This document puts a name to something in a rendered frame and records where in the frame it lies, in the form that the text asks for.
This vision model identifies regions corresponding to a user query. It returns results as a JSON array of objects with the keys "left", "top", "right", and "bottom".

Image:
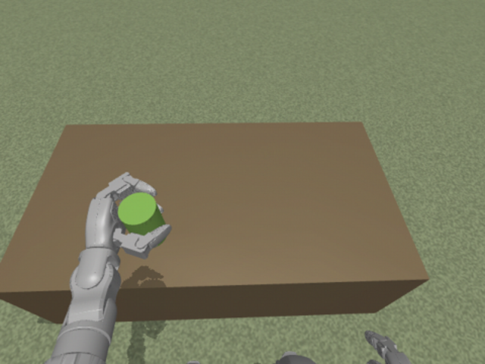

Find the can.
[{"left": 117, "top": 193, "right": 166, "bottom": 246}]

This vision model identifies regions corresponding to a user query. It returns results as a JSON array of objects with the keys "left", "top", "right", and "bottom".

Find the left robot arm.
[{"left": 44, "top": 246, "right": 121, "bottom": 364}]

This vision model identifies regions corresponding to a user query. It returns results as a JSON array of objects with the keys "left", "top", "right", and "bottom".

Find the right robot hand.
[{"left": 365, "top": 331, "right": 411, "bottom": 364}]

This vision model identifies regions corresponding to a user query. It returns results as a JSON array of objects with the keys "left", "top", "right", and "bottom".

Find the left robot hand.
[{"left": 85, "top": 172, "right": 171, "bottom": 259}]

